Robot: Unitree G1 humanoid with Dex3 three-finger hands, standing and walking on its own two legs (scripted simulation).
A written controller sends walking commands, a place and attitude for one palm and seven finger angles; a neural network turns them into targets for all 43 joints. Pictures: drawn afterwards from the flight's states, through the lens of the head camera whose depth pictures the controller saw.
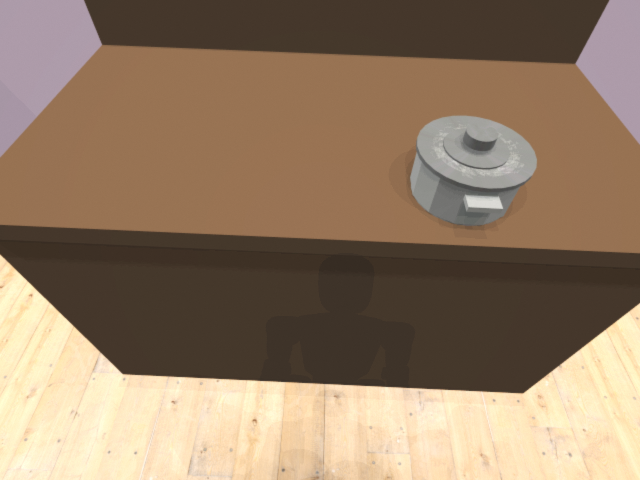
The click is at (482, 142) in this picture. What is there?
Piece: lid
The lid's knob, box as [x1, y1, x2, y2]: [463, 123, 497, 150]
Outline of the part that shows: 470,124 466,128 463,137 463,141 465,144 477,150 490,149 495,142 497,132 492,127 485,124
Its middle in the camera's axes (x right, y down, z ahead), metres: +0.25 -0.16 +0.61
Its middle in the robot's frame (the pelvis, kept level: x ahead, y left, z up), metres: +0.60 -0.22 +0.11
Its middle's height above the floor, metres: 0.88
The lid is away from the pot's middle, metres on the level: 0.00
